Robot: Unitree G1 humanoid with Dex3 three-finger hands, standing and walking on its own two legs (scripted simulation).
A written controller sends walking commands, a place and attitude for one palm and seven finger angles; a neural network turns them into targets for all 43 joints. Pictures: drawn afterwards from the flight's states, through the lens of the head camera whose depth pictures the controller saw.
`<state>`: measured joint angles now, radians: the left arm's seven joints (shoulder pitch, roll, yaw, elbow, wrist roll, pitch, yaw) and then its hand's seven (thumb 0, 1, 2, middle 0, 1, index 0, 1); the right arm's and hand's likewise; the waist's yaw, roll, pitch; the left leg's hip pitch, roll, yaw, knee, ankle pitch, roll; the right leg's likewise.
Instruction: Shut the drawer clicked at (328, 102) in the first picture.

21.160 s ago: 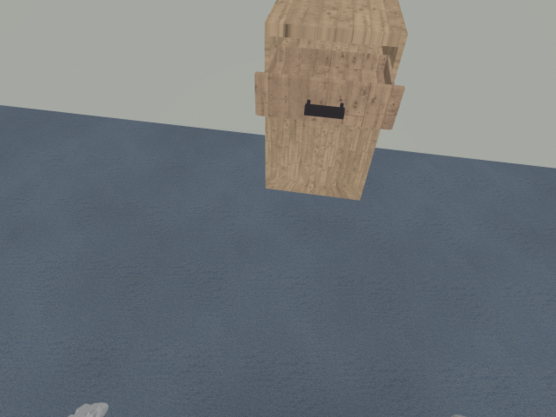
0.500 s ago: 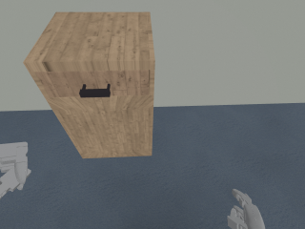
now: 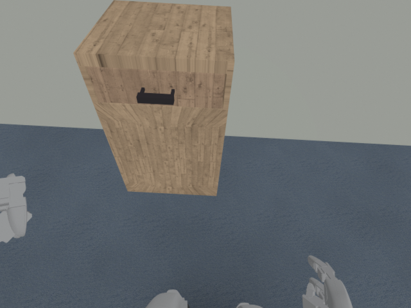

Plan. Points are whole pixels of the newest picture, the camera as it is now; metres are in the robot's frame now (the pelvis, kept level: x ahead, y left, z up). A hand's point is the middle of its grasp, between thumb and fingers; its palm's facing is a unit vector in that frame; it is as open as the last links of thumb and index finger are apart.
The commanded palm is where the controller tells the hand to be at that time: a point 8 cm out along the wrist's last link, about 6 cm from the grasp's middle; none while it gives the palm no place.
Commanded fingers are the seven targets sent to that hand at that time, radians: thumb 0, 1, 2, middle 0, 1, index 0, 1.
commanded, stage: step back with the hand held close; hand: left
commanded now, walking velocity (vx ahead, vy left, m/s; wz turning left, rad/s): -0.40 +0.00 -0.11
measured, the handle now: (156, 94) +0.75 +0.20 -0.05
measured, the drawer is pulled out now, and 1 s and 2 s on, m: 0.00 0.00 0.00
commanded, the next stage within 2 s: stop stepping back and stand still in 0.30 s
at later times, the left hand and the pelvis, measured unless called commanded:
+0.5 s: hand (13, 272) +0.13 +0.21 +0.20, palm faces +0.24 -0.88 -0.42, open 3.2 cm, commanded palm +0.06 +0.27 +0.20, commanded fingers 0.00 0.90 0.90 -1.40 -1.60 -1.40 -1.60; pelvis -0.10 +0.00 +0.02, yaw -6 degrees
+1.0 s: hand out of the picture +0.07 +0.19 +0.19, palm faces +0.21 -0.87 -0.45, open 3.2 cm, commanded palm +0.02 +0.25 +0.20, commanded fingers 0.00 0.90 0.90 -1.40 -1.60 -1.40 -1.60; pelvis -0.15 -0.01 +0.02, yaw -8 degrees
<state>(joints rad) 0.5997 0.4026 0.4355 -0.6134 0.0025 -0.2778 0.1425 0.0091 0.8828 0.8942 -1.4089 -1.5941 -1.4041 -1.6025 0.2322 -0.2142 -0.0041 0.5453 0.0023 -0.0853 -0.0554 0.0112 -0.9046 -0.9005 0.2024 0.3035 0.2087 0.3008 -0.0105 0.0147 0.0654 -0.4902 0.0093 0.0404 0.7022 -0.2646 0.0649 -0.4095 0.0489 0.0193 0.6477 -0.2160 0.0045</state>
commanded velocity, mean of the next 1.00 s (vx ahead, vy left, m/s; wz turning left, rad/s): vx -0.09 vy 0.03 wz -0.04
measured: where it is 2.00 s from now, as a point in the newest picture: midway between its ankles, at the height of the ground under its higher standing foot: outside the picture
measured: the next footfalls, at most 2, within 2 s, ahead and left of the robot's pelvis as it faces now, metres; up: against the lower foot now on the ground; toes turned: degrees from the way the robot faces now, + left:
left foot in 0.18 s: +0.08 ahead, +0.10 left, +0.00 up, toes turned +1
right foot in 0.54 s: -0.16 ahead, -0.12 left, +0.00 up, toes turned -10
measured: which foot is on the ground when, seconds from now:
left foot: down 0.00-0.06, up 0.08-0.16, down 0.18-0.54, up 0.56-0.70, down 0.72-1.00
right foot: down 0.00-0.18, up 0.20-0.52, down 0.54-1.00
